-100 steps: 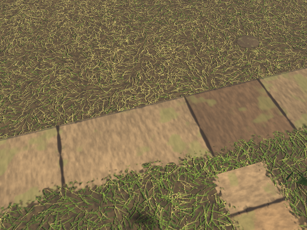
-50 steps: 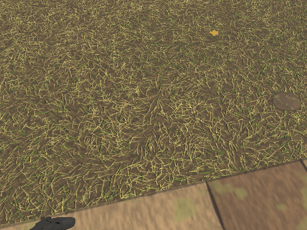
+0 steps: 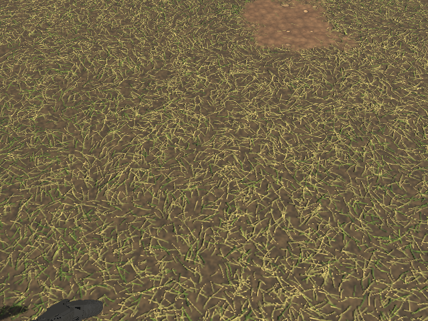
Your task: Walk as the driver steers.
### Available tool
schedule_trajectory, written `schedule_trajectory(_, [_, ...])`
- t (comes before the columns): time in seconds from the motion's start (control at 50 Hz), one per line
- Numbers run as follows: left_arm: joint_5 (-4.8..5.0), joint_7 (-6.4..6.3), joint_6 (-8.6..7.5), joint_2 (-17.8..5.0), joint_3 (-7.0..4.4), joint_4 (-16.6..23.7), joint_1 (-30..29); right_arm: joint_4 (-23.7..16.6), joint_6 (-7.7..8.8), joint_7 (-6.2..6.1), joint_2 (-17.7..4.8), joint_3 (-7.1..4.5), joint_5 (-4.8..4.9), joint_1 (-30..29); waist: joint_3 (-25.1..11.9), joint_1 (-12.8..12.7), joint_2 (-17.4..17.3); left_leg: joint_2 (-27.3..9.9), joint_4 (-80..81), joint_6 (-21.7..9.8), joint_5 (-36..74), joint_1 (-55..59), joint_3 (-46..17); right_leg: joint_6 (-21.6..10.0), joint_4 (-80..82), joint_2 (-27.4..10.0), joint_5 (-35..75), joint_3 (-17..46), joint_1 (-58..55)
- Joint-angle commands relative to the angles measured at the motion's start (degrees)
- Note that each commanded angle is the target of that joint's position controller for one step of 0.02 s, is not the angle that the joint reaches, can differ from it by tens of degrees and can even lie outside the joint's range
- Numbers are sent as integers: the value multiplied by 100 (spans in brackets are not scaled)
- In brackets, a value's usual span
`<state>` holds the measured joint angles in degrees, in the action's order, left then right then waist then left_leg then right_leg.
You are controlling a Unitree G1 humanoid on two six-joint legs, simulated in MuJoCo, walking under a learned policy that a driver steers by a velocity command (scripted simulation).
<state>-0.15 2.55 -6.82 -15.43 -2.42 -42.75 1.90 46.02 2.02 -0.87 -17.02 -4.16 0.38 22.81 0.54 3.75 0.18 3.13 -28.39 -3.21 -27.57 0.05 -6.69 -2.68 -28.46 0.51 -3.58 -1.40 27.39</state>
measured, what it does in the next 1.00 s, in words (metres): walks ahead: left foot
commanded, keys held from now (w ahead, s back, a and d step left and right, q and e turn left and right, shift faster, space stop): w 1.00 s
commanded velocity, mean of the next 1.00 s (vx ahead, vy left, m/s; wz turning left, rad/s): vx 0.50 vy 0.00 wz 0.03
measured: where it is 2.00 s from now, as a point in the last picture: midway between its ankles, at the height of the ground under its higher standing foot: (212, 162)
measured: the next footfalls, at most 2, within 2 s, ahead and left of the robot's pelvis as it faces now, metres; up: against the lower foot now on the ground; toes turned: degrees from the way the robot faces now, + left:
left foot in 0.52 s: +0.46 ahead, +0.13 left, +0.00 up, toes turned +1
right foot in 1.04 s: +0.75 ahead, -0.11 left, +0.00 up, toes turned -2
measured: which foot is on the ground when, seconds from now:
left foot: up 0.00-0.50, down 0.52-1.00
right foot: down 0.00-0.52, up 0.54-1.00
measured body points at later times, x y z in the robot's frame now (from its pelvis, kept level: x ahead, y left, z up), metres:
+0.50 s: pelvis +0.28 +0.02 +0.01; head +0.31 +0.02 +0.45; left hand +0.26 +0.30 -0.13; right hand +0.52 -0.20 -0.06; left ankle +0.42 +0.13 -0.72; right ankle +0.12 -0.11 -0.72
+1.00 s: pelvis +0.55 +0.02 +0.01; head +0.57 +0.01 +0.46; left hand +0.77 +0.24 -0.08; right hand +0.54 -0.27 -0.11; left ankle +0.42 +0.13 -0.72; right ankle +0.71 -0.12 -0.70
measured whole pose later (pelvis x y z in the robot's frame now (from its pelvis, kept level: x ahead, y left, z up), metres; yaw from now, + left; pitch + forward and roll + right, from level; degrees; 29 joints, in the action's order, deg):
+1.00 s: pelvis +0.55 +0.02 +0.01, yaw +0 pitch +2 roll +2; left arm 0.7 2.5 -4.3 -14.9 -1.5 -44.1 1.7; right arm 50.7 3.6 0.0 -16.3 -3.4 1.0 21.9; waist 0.6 4.8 2.3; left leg 2.4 -13.9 -1.0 -18.8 2.6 2.2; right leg -1.3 -30.1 -3.7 0.1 0.5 32.4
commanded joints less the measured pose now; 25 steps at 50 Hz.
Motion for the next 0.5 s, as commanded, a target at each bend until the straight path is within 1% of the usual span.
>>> schedule_trajectory(0.02, [-13, -14, -12, -1523, -478, -257, 2253, -451, 170, 16, -30, 80, 35, 715, -2256, -732, 1836, 292, -4190, 127, -434, -3502, -57, -1638, 662, -2280, -980, 4072, -5048])
schedule_trajectory(0.04, [147, -12, 3, -1012, -340, -240, 2161, -437, 230, 35, -589, -6, 125, 258, -1718, -961, 1123, -30, -4691, 86, -496, -4187, -450, -1410, 1057, -2144, -2071, 4202, -4799])
schedule_trajectory(0.06, [130, -46, 38, -835, -277, -166, 1711, -607, 266, 54, -775, -59, 175, -367, -894, -937, 687, -326, -4635, 62, 59, -4447, -206, -1177, 1184, -1980, -1956, 3370, -4004])
schedule_trajectory(0.08, [49, -61, 73, -768, -234, -93, 1352, -669, 290, 47, -734, -47, 107, -691, -450, -789, 237, -593, -4361, 74, 527, -4264, 14, -1075, 1325, -1763, -1344, 2788, -3187])
schedule_trajectory(0.1, [-8, -64, 79, -668, -196, -69, 1152, -692, 293, 51, -676, -69, 32, -784, -198, -633, 187, -767, -4023, 106, 812, -4071, 70, -1068, 1465, -1586, -788, 2422, -2625])
schedule_trajectory(0.12, [-60, -69, 63, -604, -162, -69, 1075, -670, 269, 62, -590, -75, 21, -660, -197, -471, 321, -901, -3829, 127, 979, -3753, 72, -1046, 1590, -1440, -409, 2154, -2303])
schedule_trajectory(0.14, [-43, -68, 49, -586, -156, -95, 1063, -629, 236, 64, -482, -60, 32, -538, -213, -394, 422, -946, -3648, 164, 1030, -3591, 122, -1070, 1714, -1346, -177, 1934, -2142])
schedule_trajectory(0.16, [-9, -75, 31, -622, -161, -138, 1090, -612, 204, 60, -387, -40, 31, -488, -202, -348, 458, -984, -3468, 211, 1046, -3553, 189, -1113, 1808, -1319, 56, 1738, -2015])
schedule_trajectory(0.18, [18, -89, 16, -698, -178, -181, 1125, -649, 181, 52, -332, -21, 11, -580, -129, -343, 446, -1025, -3249, 273, 1145, -3628, 245, -1155, 1905, -1320, 296, 1569, -1919])
schedule_trajectory(0.22, [33, -137, 30, -854, -220, -257, 1226, -775, 176, 41, -270, 16, -27, -956, -9, -412, 350, -1079, -2646, 385, 1656, -3854, 320, -1172, 2053, -1290, 644, 1280, -1903])
schedule_trajectory(0.24, [43, -157, 51, -887, -228, -287, 1275, -809, 188, 50, -237, 34, -29, -1127, 15, -461, 316, -1076, -2273, 406, 2015, -3863, 353, -1111, 2079, -1216, 746, 1103, -1929])
schedule_trajectory(0.28, [76, -184, 91, -919, -229, -350, 1401, -876, 228, 87, -151, 72, -17, -1495, 72, -590, 315, -984, -1496, 408, 2697, -3697, 462, -958, 2095, -1036, 868, 759, -1930])
schedule_trajectory(0.32, [113, -197, 122, -970, -231, -448, 1630, -963, 266, 135, -93, 104, 10, -1893, 140, -755, 300, -848, -869, 401, 3177, -3478, 585, -879, 2081, -986, 774, 590, -1985])
schedule_trajectory(0.36, [134, -200, 170, -1006, -235, -566, 1875, -1064, 292, 190, -107, 111, 49, -2226, 227, -882, 308, -767, -535, 372, 3297, -3464, 615, -876, 2005, -1120, 677, 632, -2238])
schedule_trajectory(0.4, [146, -212, 240, -1029, -244, -663, 2011, -1173, 317, 253, -161, 101, 70, -2461, 306, -903, 335, -713, -285, 273, 3074, -3587, 584, -837, 1831, -1315, 781, 711, -2647])
schedule_trajectory(0.44, [158, -243, 308, -1101, -277, -721, 2013, -1226, 342, 308, -260, 74, 65, -2474, 283, -790, 396, -660, -97, 123, 2655, -3507, 573, -745, 1567, -1489, 1131, 771, -3004])
schedule_trajectory(0.46, [157, -259, 336, -1153, -295, -727, 1959, -1191, 350, 317, -345, 40, 57, -2302, 174, -658, 449, -579, -30, 40, 2448, -3214, 632, -684, 1341, -1510, 1614, 755, -3104])
schedule_trajectory(0.48, [163, -275, 363, -1205, -307, -712, 1836, -1083, 355, 307, -470, -29, 36, -1882, -82, -379, 487, -418, 101, -77, 2377, -2563, 786, -595, 849, -1414, 2484, 632, -3092])
schedule_trajectory(0.5, [143, -287, 388, -1107, -266, -690, 1789, -824, 349, 266, -714, -162, 14, -1055, -615, 21, 386, -321, 173, -254, 2502, -1363, 885, -447, -111, -1135, 2984, 409, -2818])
